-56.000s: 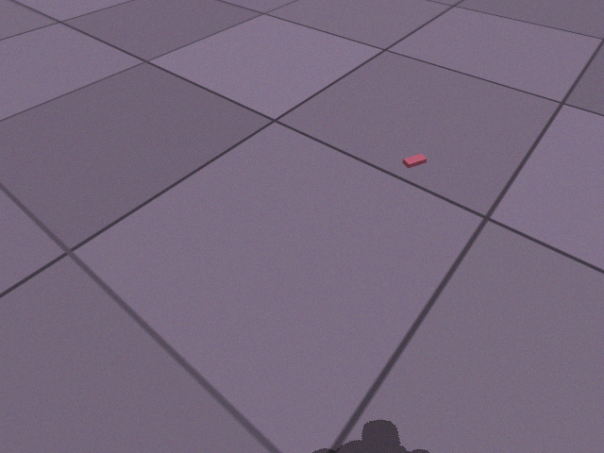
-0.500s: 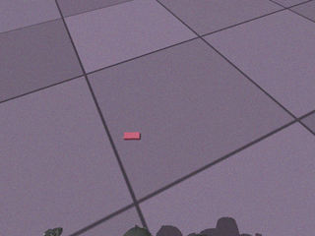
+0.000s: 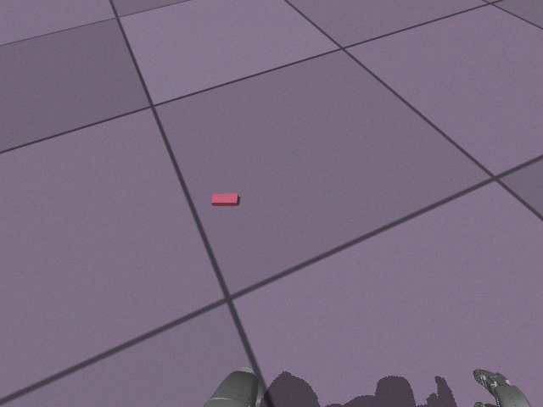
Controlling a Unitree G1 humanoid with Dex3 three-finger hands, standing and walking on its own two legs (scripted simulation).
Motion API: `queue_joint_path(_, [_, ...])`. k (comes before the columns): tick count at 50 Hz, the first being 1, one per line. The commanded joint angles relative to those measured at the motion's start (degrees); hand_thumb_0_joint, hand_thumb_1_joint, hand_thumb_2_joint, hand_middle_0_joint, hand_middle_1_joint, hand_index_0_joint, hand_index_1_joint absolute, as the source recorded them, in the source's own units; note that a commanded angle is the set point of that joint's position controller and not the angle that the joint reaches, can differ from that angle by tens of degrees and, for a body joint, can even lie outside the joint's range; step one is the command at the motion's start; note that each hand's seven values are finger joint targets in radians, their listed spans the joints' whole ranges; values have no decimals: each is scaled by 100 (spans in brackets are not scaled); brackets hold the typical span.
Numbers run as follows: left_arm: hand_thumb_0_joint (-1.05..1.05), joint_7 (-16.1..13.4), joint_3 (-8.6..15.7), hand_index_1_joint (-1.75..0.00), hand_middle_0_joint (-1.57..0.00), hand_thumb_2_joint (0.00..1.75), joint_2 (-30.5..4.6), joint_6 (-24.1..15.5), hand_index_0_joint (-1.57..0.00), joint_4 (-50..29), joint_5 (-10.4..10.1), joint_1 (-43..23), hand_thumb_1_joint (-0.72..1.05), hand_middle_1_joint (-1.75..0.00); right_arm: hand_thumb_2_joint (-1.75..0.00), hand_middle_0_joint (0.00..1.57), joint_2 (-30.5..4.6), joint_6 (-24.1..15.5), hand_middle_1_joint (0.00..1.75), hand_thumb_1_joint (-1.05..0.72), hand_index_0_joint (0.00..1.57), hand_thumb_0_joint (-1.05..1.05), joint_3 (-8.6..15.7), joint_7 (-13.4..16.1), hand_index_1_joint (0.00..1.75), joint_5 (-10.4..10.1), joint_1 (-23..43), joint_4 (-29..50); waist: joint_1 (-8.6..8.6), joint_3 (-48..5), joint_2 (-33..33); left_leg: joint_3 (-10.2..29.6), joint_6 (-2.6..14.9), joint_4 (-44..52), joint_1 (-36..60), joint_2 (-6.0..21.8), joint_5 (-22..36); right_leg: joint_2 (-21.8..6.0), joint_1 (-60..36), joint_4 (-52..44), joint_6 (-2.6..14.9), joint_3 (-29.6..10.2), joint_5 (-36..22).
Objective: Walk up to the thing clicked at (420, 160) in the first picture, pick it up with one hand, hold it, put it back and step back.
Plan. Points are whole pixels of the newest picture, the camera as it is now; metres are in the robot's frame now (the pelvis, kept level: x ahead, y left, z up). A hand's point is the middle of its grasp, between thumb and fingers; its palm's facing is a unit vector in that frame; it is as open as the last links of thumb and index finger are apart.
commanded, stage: step back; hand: left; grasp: from above
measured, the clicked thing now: (225, 199) +1.02 +0.32 -0.74
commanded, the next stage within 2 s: stand in 1.12 s
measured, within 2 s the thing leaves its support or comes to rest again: neither
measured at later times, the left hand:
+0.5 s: hand out of the picture -0.05 +0.27 -0.14, palm faces +0.09 -0.91 -0.40, open 7.4 cm
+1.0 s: hand out of the picture +0.04 +0.29 -0.14, palm faces +0.08 -0.93 -0.35, open 7.4 cm
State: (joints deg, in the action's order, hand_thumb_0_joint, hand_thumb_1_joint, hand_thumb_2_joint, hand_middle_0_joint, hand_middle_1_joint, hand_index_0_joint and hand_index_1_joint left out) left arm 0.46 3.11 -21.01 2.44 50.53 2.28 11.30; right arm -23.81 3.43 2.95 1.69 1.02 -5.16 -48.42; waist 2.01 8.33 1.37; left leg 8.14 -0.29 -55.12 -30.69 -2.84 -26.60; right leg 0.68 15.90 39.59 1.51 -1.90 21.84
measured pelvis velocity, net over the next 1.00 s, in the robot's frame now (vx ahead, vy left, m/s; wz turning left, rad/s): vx -0.02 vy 0.02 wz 0.09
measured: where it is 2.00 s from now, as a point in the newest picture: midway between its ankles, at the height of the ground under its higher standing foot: outside the picture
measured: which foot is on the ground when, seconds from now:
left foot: up 0.00-0.22, down 0.24-0.50, up 0.52-0.74, down 0.76-1.00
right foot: down 0.00-1.00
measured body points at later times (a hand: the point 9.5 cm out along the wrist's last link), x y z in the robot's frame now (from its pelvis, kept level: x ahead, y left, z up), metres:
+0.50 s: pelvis -0.06 -0.01 +0.00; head -0.06 -0.02 +0.45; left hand -0.05 +0.32 -0.11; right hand +0.04 -0.31 -0.13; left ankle -0.08 +0.13 -0.72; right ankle -0.01 -0.11 -0.72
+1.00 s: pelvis -0.02 +0.02 +0.01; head +0.01 +0.03 +0.46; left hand +0.04 +0.34 -0.12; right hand +0.11 -0.26 -0.11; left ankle -0.02 +0.15 -0.72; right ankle -0.01 -0.11 -0.72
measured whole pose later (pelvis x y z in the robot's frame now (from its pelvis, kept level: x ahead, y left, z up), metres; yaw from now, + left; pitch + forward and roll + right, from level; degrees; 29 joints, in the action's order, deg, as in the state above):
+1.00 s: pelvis -0.02 +0.02 +0.01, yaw +5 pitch -2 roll +0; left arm 0.3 1.4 -21.8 -1.2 59.4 0.4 7.6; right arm -18.6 -0.7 1.0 -0.2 1.3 -5.3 -61.1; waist 0.6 4.3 -0.7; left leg -0.7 -0.9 -31.5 -13.7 2.0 -16.1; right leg -1.0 11.5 30.5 -0.9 0.3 17.2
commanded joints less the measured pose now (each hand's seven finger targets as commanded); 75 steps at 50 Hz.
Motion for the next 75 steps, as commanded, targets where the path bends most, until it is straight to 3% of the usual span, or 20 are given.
queue_joint_path(1, [0,-229,488,-30,-20,90,-1546,-308,-20,-578,40,-604,90,-30,-90,20,-958,-170,30,-90,20,0,258,13,30,-43,-361,211,-233,-742,-705,135,-8,-1274,159,-235,107,-1310,132,-1344,817,-1096,-1755])
queue_joint_path(7, [0,-194,562,-30,-20,90,-1700,-399,-20,-361,44,204,90,-30,-90,20,-956,-253,30,-90,20,0,277,-106,30,109,-12,141,292,-752,-1051,-221,-130,772,141,230,-400,-1598,-857,-1748,1020,-1691,831])
queue_joint_path(11, [0,-117,473,-30,-20,90,-1736,-318,-20,-392,22,-244,90,-30,-90,20,-924,-355,30,-90,20,0,359,-208,30,97,-773,-369,-204,-673,-1115,-857,180,3026,2265,130,269,-1442,580,-1714,714,-1119,1172])
queue_joint_path(12, [0,-102,356,-30,-20,90,-1443,-304,-20,-366,31,-108,90,-30,-90,20,-972,-395,30,-90,20,0,417,-198,30,122,-958,-503,-291,-761,-541,-587,238,3440,2889,158,440,-1129,973,-1089,496,-727,1051])
queue_joint_path(14, [0,-110,321,-30,-20,90,-1311,-309,-20,-302,-99,-428,90,-30,-90,20,-1778,-444,30,-90,20,0,509,-200,30,174,-687,-335,-483,-452,1047,2732,1269,4548,1786,2243,-2950,-182,1820,761,-103,281,1211])
queue_joint_path(16, [0,-40,361,-30,-20,90,-1387,-362,-20,-147,-114,-334,90,-30,-90,20,-1276,-547,30,-90,20,0,363,-196,30,146,-127,-257,-164,-134,119,1734,1147,4254,1425,1774,-1563,-344,1217,1098,-52,-273,532])
queue_joint_path(18, [0,17,322,-30,-20,90,-1247,-433,-20,-28,-114,-132,90,-30,-90,20,-1175,-570,30,-90,20,0,331,-177,30,157,-164,-314,-171,-385,548,936,959,3943,1805,1472,-665,-331,1011,494,-41,59,289])
queue_joint_path(22, [0,-4,363,-30,-20,90,-1127,-502,-20,333,-71,376,90,-30,-90,20,-1063,-398,30,-90,20,0,302,-242,30,111,63,-270,52,-412,749,248,702,3419,649,1193,-1108,54,-850,-995,-56,483,-269])
queue_joint_path(23, [0,-49,406,-30,-20,90,-1181,-534,-20,415,-39,537,90,-30,-90,20,-838,-351,30,-90,20,0,233,-227,30,91,-80,-302,139,-471,333,4,549,2751,364,965,-1002,55,-1339,-1393,-16,220,-204])
queue_joint_path(25, [0,-112,588,-30,-20,90,-2044,-602,-20,395,55,645,90,-30,-90,20,-671,-319,30,-90,20,0,204,-174,30,81,-25,-186,285,-256,-1144,-307,165,416,-374,14,-830,-2021,-580,-3079,844,-3238,2999])
queue_joint_path(26, [0,-120,600,-30,-20,90,-2094,-627,-20,179,55,204,90,-30,-90,20,-978,-338,30,-90,20,0,299,-157,30,84,-188,-283,116,17,-681,124,107,113,-148,283,-541,-2363,-45,-3049,1231,-3506,3115])
queue_joint_path(30, [0,-132,487,-30,-20,90,-1604,-697,-20,142,-5,-95,90,-30,-90,20,-904,-423,30,-90,20,0,294,-221,30,68,-682,-590,-82,-405,-582,-9,63,367,355,490,171,-1656,-216,-2545,865,-1765,1070])
queue_joint_path(37, [0,-88,287,-30,-20,90,-1434,-520,-20,40,-83,-497,90,-30,-90,20,-691,-462,30,-90,20,0,269,-195,30,111,-658,-780,-264,-806,-741,-1008,16,2718,2008,269,1049,-1133,289,-1339,552,-495,-910])
queue_joint_path(38, [0,-79,198,-30,-20,90,-1260,-494,-20,41,-89,-396,90,-30,-90,20,-748,-492,30,-90,20,0,283,-153,30,126,-688,-803,-297,-901,-537,-755,52,3057,2419,410,1349,-1030,503,-1014,392,-408,-1251])
queue_joint_path(39, [0,-74,107,-30,-20,90,-1010,-490,-20,36,-144,-289,90,-30,-90,20,-939,-546,30,-90,20,0,301,-113,30,159,-600,-760,-248,-1127,2,135,242,3305,2511,1099,1674,-724,496,-558,174,-171,-1607])
queue_joint_path(40, [0,-76,80,-30,-20,90,-945,-446,-20,159,-251,-195,90,-30,-90,20,-1264,-568,30,-90,20,0,277,-112,30,116,-132,-644,-63,-1056,640,1108,676,3639,1795,1791,956,-159,336,-281,-75,151,-287])
queue_joint_path(41, [0,-100,157,-30,-20,90,-1162,-416,-20,322,-233,-222,90,-30,-90,20,-1303,-554,30,-90,20,0,265,-136,30,54,81,-651,-37,-935,519,975,939,3612,1212,1923,720,-178,-315,-249,-51,176,353])
queue_joint_path(45, [0,-113,151,-30,-20,90,-1316,-520,-20,525,-200,-217,90,-30,-90,20,-910,-543,30,-90,20,0,106,-124,30,1,204,-783,-52,-1135,374,-202,274,2893,1548,1083,2499,-590,-896,-1181,72,-290,-1968])
queue_joint_path(53, [0,-169,104,-30,-20,90,-1227,-476,-20,643,-194,-625,90,-30,-90,20,-850,-511,30,-90,20,0,136,-78,30,-47,312,-1035,-158,-1489,79,-495,288,2906,2362,1132,3756,-648,-964,-1189,29,-173,-2813])
queue_joint_path(75, [0,-77,-68,-30,-20,90,-1139,-469,-20,1089,-185,-1009,90,-30,-90,20,-802,-542,30,-90,20,0,32,-181,30,-54,533,-1289,-212,-1026,-79,-446,84,3978,2581,1062,2249,-814,-1038,-2408,-100,-308,-1664])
